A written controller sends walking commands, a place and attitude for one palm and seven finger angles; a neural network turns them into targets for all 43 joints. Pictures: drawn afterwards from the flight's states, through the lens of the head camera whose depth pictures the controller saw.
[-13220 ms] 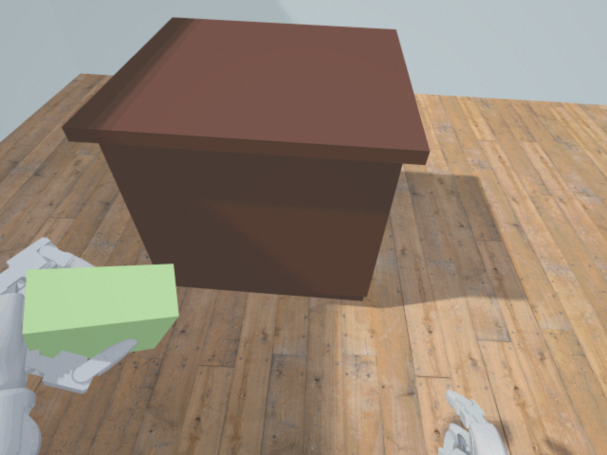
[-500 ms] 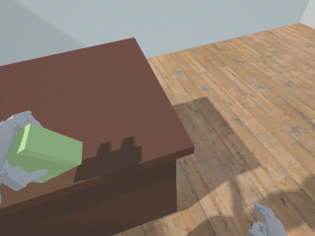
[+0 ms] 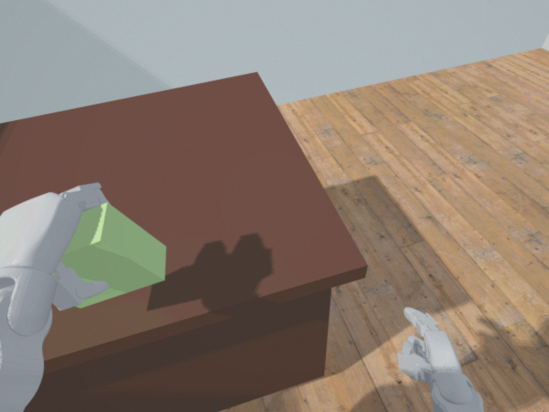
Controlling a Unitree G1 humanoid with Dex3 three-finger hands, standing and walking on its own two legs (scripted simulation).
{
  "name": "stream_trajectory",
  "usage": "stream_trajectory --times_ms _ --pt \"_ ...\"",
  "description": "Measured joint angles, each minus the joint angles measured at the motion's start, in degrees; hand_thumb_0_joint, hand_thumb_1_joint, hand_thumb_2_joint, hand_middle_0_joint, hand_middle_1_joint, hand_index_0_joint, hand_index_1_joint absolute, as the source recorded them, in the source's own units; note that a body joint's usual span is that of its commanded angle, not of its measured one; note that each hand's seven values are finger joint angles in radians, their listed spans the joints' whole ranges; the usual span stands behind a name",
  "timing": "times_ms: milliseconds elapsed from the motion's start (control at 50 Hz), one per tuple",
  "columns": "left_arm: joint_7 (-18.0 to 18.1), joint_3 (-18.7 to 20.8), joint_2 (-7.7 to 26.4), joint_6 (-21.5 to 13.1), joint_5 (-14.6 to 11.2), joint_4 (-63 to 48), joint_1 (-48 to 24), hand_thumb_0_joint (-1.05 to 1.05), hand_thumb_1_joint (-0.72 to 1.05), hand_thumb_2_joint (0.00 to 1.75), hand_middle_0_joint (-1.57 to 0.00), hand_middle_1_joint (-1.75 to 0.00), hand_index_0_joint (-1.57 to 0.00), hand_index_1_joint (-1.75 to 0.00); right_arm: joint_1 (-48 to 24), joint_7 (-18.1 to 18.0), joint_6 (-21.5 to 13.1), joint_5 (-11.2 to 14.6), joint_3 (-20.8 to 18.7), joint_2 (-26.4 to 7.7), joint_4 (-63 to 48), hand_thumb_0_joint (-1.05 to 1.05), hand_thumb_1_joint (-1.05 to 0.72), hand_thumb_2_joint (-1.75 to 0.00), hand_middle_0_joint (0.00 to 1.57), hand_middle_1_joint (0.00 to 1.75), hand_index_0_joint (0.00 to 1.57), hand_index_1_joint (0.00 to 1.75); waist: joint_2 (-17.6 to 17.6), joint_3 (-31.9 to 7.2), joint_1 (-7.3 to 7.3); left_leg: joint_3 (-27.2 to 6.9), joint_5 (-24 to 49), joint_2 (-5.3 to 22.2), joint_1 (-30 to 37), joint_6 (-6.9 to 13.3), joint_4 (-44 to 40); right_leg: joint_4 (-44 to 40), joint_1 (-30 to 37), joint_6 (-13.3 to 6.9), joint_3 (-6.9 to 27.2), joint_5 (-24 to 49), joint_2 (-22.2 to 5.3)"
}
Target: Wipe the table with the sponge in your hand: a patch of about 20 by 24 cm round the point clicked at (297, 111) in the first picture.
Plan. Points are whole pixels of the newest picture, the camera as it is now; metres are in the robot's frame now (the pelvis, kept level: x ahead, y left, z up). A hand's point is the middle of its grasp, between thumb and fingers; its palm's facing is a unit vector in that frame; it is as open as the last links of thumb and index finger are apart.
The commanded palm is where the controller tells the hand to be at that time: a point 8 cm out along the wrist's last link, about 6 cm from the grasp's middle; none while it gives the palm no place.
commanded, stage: turn the palm down, sponge in hand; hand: left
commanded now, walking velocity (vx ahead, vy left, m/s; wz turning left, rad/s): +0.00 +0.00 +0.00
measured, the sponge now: (103, 266) +0.23 +0.27 +0.13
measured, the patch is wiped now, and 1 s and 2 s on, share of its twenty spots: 0.00 0.00 0.00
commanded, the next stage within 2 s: move the sponge above the wiping area in 0.78 s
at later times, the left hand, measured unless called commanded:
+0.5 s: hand (79, 242) +0.23 +0.27 +0.18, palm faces +0.17 -0.07 -0.98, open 9.6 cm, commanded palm +0.18 +0.27 +0.25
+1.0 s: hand (93, 253) +0.22 +0.25 +0.18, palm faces +0.17 -0.06 -0.98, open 9.6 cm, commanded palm +0.18 +0.26 +0.24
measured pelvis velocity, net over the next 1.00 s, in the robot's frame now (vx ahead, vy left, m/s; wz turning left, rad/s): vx -0.02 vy -0.03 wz -0.01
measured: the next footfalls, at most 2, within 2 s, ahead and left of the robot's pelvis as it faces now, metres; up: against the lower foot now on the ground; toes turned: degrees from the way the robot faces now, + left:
none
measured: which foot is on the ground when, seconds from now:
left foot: down 0.00-1.00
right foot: down 0.00-1.00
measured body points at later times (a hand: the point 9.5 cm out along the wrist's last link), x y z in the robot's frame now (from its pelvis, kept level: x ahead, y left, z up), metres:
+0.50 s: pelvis -0.01 -0.01 +0.00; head -0.01 -0.06 +0.45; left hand +0.22 +0.27 +0.24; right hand +0.26 -0.19 -0.08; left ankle -0.01 +0.10 -0.74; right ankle +0.01 -0.11 -0.74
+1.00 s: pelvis -0.02 -0.03 +0.00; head -0.03 -0.09 +0.45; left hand +0.21 +0.25 +0.23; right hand +0.25 -0.23 -0.08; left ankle -0.01 +0.10 -0.74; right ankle +0.01 -0.11 -0.74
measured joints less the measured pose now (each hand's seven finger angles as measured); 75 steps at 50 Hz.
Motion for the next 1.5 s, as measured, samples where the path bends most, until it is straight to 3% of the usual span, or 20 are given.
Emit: stream_trajectory --times_ms 240,420,940,1120,1280,1400,1500 --pt "-1.5 -3.1 -0.1 4.4 6.8 4.0 -6.5 0.00 -0.45 1.01 -0.78 -1.36 -0.78 -1.36 -2.1 1.0 1.1 0.4 0.1 -0.7 2.0 0.02 -0.91 -0.90 0.20 0.30 0.21 0.30 0.5 0.9 0.70 -0.2 1.6 -0.3 1.4 0.1 -2.3 -1.8 1.2 0.0 -0.1 1.2 -0.3" --pt "-2.1 -4.7 -0.2 2.9 9.8 3.3 -5.3 0.00 -0.45 1.01 -0.78 -1.36 -0.78 -1.36 -2.5 1.8 1.4 0.2 0.1 -0.6 2.0 0.02 -0.91 -0.90 0.20 0.30 0.20 0.30 1.1 0.9 0.64 0.2 2.0 0.0 1.8 -0.2 -3.0 -1.5 1.0 -0.4 0.3 1.3 0.0" --pt "-0.9 -4.9 -1.0 2.1 9.8 6.7 -5.3 0.00 -0.45 1.01 -0.78 -1.36 -0.78 -1.36 -1.8 1.3 0.2 0.6 -1.2 -1.5 2.6 0.02 -0.91 -0.90 0.20 0.30 0.20 0.30 1.5 0.4 0.22 0.0 1.7 1.4 2.2 -2.0 -1.8 0.7 0.8 -2.2 0.0 0.6 1.4" --pt "-1.6 -5.3 0.1 1.3 10.5 12.9 -7.1 0.00 -0.45 1.02 -0.78 -1.36 -0.78 -1.36 -1.3 0.4 -0.2 0.7 -1.1 -1.8 2.9 0.02 -0.91 -0.90 0.20 0.30 0.20 0.30 1.4 0.8 -0.11 0.0 1.8 1.7 1.4 -2.3 -1.0 1.5 0.0 -2.6 -0.1 0.7 1.7" --pt "-2.8 -3.7 1.0 -2.4 10.5 18.1 -8.4 0.00 -0.45 1.02 -0.78 -1.37 -0.78 -1.36 -0.1 -0.2 -1.6 0.4 -1.6 -2.0 3.9 0.02 -0.91 -0.90 0.20 0.30 0.20 0.30 1.0 1.7 -0.84 -0.2 1.4 1.8 0.9 -2.3 -0.1 1.7 -0.1 -2.6 -0.2 0.7 1.8" --pt "-1.5 -2.9 0.1 -5.6 10.2 16.3 -6.3 0.00 -0.45 1.02 -0.78 -1.37 -0.78 -1.37 1.1 -0.1 -2.3 0.2 -2.3 -2.0 4.3 0.02 -0.91 -0.90 0.20 0.30 0.20 0.30 1.1 1.5 -0.88 0.1 1.2 1.6 1.3 -2.0 -0.2 1.4 0.3 -2.2 0.1 0.6 1.6" --pt "0.0 -3.1 -0.8 -5.0 10.4 15.5 -5.3 0.00 -0.45 1.02 -0.78 -1.37 -0.78 -1.37 1.4 0.3 -2.1 0.2 -2.4 -1.7 4.6 0.02 -0.91 -0.90 0.20 0.30 0.20 0.30 1.2 1.0 -0.59 0.4 1.1 1.2 1.5 -1.6 -0.4 1.3 0.3 -1.8 0.4 0.5 1.3"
